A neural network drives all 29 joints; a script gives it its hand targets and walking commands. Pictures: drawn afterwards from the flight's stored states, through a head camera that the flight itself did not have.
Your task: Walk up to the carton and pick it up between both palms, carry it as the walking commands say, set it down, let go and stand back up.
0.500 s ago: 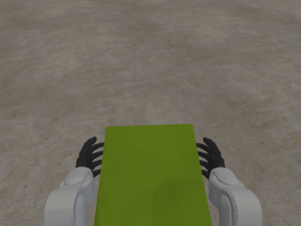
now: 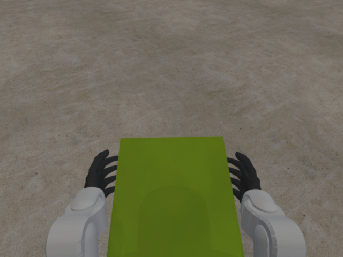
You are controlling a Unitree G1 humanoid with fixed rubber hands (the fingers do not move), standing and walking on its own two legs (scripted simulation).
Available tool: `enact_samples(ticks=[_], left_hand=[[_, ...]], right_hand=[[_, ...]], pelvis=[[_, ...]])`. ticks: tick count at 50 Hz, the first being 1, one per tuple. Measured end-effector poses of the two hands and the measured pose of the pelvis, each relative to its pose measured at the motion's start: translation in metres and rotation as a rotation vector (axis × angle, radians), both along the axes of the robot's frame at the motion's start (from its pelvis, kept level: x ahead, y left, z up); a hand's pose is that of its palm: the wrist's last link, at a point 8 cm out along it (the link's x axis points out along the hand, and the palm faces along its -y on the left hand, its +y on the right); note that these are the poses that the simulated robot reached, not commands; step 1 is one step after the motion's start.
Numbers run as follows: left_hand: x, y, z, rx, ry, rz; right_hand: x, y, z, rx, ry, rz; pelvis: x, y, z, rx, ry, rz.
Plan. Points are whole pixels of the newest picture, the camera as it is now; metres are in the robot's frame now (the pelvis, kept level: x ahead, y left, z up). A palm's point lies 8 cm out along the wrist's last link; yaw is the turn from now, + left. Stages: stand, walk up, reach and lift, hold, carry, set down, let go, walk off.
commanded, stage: carry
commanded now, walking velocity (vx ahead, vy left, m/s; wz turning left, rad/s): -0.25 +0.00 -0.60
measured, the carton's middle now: (172, 206) +0.24 +0.02 +0.02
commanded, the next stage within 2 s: none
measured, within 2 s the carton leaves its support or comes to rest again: neither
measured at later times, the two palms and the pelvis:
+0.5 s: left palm out of the picture +0.12 +0.09 +0.08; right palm out of the picture +0.05 -0.19 +0.09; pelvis -0.15 +0.01 +0.00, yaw -17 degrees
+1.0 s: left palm out of the picture -0.05 -0.01 +0.08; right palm out of the picture -0.23 -0.23 +0.07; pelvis -0.32 +0.04 +0.00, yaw -38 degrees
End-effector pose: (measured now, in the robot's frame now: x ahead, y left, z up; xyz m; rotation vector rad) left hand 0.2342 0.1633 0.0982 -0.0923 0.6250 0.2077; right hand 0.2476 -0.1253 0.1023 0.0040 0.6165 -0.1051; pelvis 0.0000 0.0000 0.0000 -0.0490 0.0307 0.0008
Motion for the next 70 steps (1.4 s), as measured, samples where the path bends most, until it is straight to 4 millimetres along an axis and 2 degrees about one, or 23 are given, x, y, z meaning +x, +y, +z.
enact_samples(ticks=[5,9,12,17,24,28,33,37,41,44,48,52,57,64,67,70], left_hand=[[-0.001,-0.051,-0.015,0.026,0.006,-0.095],[-0.015,-0.09,-0.033,0.058,0.082,-0.212],[-0.031,-0.105,-0.033,0.068,0.085,-0.272],[-0.06,-0.106,-0.022,0.052,0.031,-0.309],[-0.108,-0.074,-0.021,-0.014,0.02,-0.304],[-0.131,-0.071,-0.011,-0.032,0.034,-0.344],[-0.148,-0.088,0.002,-0.03,-0.006,-0.434],[-0.169,-0.113,0.002,-0.003,-0.013,-0.521],[-0.203,-0.146,-0.01,0.04,0.0,-0.607],[-0.233,-0.164,-0.022,0.086,0.058,-0.682],[-0.268,-0.173,-0.02,0.105,0.068,-0.749],[-0.292,-0.171,-0.008,0.089,0.016,-0.776],[-0.315,-0.15,0.0,0.068,-0.011,-0.771],[-0.346,-0.106,-0.009,0.01,0.002,-0.798],[-0.363,-0.089,-0.017,-0.011,0.049,-0.828],[-0.38,-0.082,-0.012,-0.023,0.058,-0.867]], right_hand=[[-0.028,-0.051,-0.024,0.022,0.004,-0.093],[-0.073,-0.087,-0.045,0.059,0.08,-0.212],[-0.105,-0.099,-0.045,0.071,0.081,-0.273],[-0.142,-0.098,-0.027,0.057,0.024,-0.312],[-0.189,-0.066,-0.01,-0.013,0.014,-0.304],[-0.226,-0.059,0.0,-0.024,0.028,-0.346],[-0.27,-0.067,0.011,-0.032,-0.009,-0.433],[-0.315,-0.082,0.004,-0.015,-0.013,-0.517],[-0.369,-0.102,-0.019,0.021,0.002,-0.603],[-0.416,-0.109,-0.036,0.074,0.057,-0.678],[-0.464,-0.108,-0.035,0.099,0.063,-0.747],[-0.492,-0.102,-0.021,0.086,0.008,-0.775],[-0.513,-0.083,-0.009,0.059,-0.017,-0.768],[-0.551,-0.033,-0.005,0.004,-0.004,-0.796],[-0.577,-0.009,-0.007,-0.01,0.041,-0.828],[-0.601,0.007,0.001,-0.014,0.046,-0.871]], pelvis=[[-0.019,-0.025,-0.019,0.021,0.012,-0.078],[-0.047,-0.032,-0.018,0.045,0.011,-0.126],[-0.067,-0.031,-0.014,0.061,0.009,-0.16],[-0.096,-0.022,-0.009,0.073,0.018,-0.211],[-0.14,0.004,-0.007,0.071,0.017,-0.291],[-0.162,0.014,0.003,0.023,-0.002,-0.34],[-0.191,0.022,0.004,0.007,-0.003,-0.411],[-0.219,0.025,-0.002,0.016,0.008,-0.481],[-0.255,0.022,-0.015,0.044,0.018,-0.555],[-0.282,0.024,-0.013,0.053,0.015,-0.597],[-0.31,0.033,-0.003,0.083,-0.003,-0.645],[-0.333,0.044,0.0,0.099,-0.002,-0.684],[-0.358,0.063,0.002,0.114,0.005,-0.719],[-0.388,0.111,-0.003,0.103,0.021,-0.779],[-0.402,0.131,-0.001,0.068,0.008,-0.807],[-0.414,0.145,0.005,0.029,0.0,-0.842]])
